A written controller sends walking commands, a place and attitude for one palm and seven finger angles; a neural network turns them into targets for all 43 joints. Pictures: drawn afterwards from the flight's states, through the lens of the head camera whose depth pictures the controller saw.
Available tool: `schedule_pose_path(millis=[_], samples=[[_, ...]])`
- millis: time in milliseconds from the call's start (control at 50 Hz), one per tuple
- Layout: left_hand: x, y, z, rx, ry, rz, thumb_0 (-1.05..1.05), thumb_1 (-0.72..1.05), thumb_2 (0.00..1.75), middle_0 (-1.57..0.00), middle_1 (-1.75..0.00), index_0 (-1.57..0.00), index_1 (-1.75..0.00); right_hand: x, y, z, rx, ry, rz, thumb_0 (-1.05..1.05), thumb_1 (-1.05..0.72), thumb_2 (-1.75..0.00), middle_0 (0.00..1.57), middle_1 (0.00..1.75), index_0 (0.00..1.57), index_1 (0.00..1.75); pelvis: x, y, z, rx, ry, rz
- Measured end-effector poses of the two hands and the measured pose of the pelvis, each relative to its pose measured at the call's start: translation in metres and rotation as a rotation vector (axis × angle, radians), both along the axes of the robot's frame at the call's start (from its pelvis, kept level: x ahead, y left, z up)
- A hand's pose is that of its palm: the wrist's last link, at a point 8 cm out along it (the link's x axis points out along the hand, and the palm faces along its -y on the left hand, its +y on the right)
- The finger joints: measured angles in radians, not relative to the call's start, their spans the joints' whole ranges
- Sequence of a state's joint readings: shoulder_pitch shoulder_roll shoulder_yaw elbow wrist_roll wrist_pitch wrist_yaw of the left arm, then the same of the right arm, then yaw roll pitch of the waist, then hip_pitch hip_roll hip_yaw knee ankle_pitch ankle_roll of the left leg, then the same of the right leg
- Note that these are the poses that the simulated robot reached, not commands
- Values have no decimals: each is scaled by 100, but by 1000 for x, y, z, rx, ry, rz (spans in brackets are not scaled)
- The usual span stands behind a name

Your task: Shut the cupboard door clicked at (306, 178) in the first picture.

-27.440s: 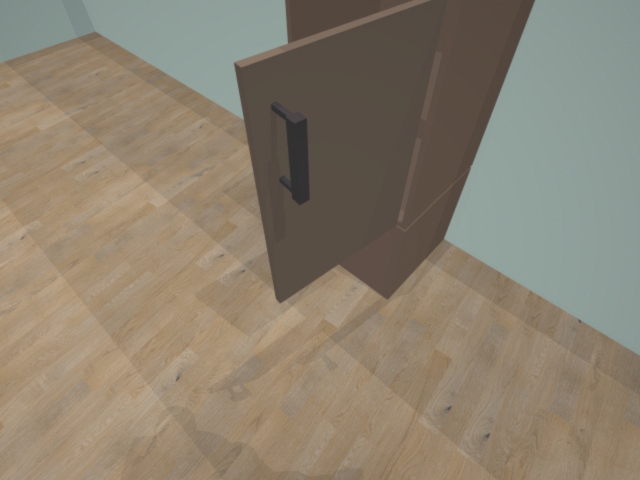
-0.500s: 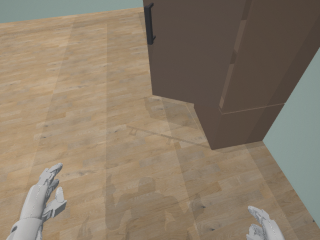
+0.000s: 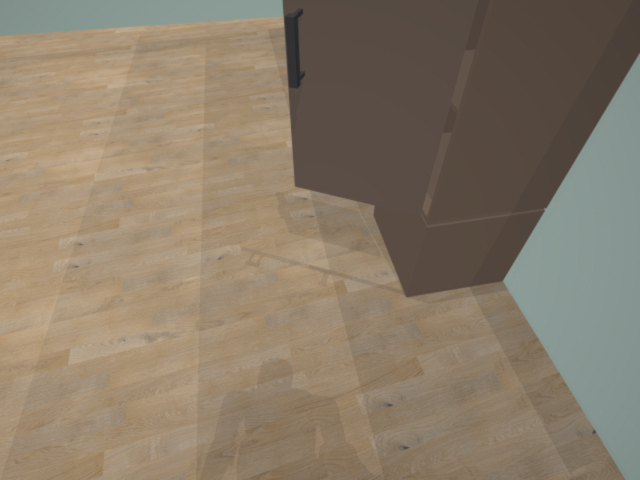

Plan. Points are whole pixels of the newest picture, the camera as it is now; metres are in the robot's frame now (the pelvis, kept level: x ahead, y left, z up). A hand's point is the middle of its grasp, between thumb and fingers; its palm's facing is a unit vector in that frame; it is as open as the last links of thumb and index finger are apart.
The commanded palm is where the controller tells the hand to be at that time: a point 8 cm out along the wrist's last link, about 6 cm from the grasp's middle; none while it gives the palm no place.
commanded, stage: let the arm hang, fingers relaxed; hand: left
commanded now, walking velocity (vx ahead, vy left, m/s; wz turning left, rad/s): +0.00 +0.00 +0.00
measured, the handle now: (296, 49) +0.98 +0.11 +0.10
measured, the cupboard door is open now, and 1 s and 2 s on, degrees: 60 60 60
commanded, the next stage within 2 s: look to check the result in 0.48 s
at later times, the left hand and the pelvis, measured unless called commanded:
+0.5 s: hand out of the picture -0.01 +0.16 -0.18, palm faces +0.03 -0.99 -0.16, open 7.4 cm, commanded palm none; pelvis +0.00 +0.00 +0.00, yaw -1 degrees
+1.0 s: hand out of the picture +0.01 +0.17 -0.17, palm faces +0.02 -0.98 -0.19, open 7.4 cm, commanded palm none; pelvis +0.02 +0.00 +0.00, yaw -1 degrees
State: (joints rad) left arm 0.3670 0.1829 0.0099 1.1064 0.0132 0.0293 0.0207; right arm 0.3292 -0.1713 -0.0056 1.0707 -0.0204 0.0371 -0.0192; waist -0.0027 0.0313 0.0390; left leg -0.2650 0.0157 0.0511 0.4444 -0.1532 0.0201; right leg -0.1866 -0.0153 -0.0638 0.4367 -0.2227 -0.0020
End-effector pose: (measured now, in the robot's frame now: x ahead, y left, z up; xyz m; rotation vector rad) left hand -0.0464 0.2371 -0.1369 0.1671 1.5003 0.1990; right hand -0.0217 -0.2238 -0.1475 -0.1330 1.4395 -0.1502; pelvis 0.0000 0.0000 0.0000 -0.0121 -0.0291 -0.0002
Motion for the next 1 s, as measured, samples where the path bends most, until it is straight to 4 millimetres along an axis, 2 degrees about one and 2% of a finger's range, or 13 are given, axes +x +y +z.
schedule_pose_path(millis=[160,320,540,700,1000], samples=[[18,-8,-3,-14,-55,-10,1,91,90,-20,-30,-20,-30,-10,15,-4,31,0,-30,1,-91,-90,20,30,20,30,-1,1,1,6,-8,-9],[40,-25,-9,-60,-112,-23,0,91,90,-20,-30,-20,-30,-8,18,-1,27,-14,-42,0,-91,-90,20,30,20,30,-1,1,1,8,-6,-10],[31,-26,-9,-64,-67,-11,1,91,90,-20,-30,-20,-30,-3,13,2,10,-3,-42,0,-91,-90,20,30,20,30,3,0,2,7,4,-10],[27,-20,-6,-44,-42,-8,1,91,90,-20,-30,-20,-30,8,8,2,5,-16,-36,0,-91,-90,20,30,20,30,8,-1,2,8,0,-13],[52,-15,-5,-36,-81,-27,0,91,90,-20,-30,-20,-30,31,-2,5,-15,-44,-18,0,-91,-90,20,30,20,30,16,-2,4,8,-2,-12]])
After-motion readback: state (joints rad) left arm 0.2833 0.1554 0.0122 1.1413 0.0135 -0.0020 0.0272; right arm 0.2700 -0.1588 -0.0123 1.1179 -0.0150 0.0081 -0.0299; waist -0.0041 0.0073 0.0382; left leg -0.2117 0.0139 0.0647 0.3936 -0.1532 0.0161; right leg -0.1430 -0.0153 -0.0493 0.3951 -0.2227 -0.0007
